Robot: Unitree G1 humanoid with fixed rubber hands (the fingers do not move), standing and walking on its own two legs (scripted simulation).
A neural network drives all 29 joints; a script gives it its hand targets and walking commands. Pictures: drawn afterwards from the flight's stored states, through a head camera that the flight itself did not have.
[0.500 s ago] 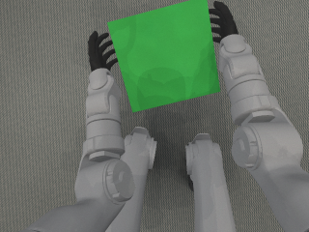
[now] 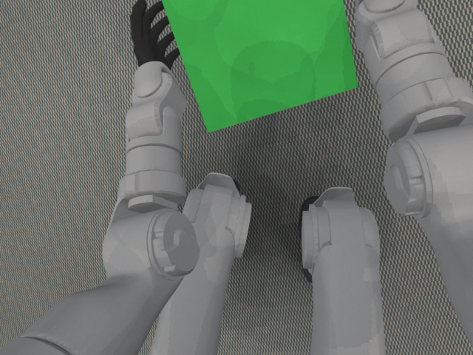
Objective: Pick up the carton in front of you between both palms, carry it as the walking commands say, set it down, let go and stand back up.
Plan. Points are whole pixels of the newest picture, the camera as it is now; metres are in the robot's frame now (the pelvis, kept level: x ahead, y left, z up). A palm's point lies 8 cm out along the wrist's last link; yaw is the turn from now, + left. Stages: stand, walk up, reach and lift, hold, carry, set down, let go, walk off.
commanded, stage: set down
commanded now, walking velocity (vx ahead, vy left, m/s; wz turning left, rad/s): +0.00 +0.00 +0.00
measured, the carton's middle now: (260, 43) +0.53 +0.03 -0.26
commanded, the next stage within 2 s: none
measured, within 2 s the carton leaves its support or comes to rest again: rests again in 0.66 s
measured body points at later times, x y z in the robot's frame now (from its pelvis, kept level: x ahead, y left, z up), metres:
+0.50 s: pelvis +0.00 +0.00 -0.01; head +0.35 -0.05 +0.26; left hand +0.50 +0.18 -0.16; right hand +0.58 -0.12 -0.17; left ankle +0.13 +0.14 -0.37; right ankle +0.09 -0.10 -0.37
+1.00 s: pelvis +0.01 +0.00 -0.02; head +0.37 -0.05 +0.24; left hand +0.51 +0.18 -0.19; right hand +0.58 -0.12 -0.20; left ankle +0.13 +0.14 -0.37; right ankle +0.09 -0.10 -0.37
